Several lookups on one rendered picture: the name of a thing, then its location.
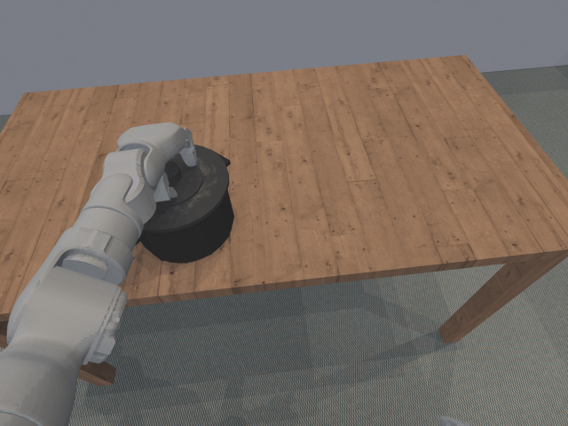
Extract lid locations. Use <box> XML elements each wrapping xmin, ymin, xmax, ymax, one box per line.
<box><xmin>143</xmin><ymin>145</ymin><xmax>229</xmax><ymax>233</ymax></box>

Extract pot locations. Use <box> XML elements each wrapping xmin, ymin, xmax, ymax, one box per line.
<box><xmin>135</xmin><ymin>149</ymin><xmax>234</xmax><ymax>264</ymax></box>

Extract left robot forearm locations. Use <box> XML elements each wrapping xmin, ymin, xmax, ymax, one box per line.
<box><xmin>7</xmin><ymin>139</ymin><xmax>165</xmax><ymax>344</ymax></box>

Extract left robot upper arm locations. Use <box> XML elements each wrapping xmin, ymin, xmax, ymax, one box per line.
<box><xmin>0</xmin><ymin>265</ymin><xmax>128</xmax><ymax>426</ymax></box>

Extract table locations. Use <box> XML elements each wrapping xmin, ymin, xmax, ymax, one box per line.
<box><xmin>0</xmin><ymin>55</ymin><xmax>568</xmax><ymax>386</ymax></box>

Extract knob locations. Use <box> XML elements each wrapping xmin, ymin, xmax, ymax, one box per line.
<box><xmin>164</xmin><ymin>162</ymin><xmax>182</xmax><ymax>186</ymax></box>

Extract left robot hand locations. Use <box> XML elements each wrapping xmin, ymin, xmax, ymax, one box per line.
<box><xmin>117</xmin><ymin>122</ymin><xmax>197</xmax><ymax>202</ymax></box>

